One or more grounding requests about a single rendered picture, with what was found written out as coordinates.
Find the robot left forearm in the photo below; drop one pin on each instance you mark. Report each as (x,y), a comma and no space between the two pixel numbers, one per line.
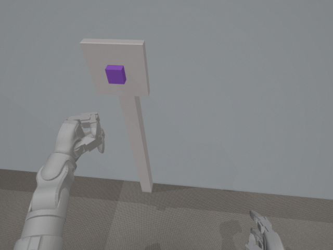
(48,208)

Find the panel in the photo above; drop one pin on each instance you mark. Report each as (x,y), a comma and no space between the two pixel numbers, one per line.
(131,54)

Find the left robot hand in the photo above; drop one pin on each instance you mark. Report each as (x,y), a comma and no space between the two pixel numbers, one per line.
(73,141)

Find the button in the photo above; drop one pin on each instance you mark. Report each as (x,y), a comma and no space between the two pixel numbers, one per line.
(115,74)

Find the right robot hand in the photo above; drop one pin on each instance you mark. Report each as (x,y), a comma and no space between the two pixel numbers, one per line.
(269,240)

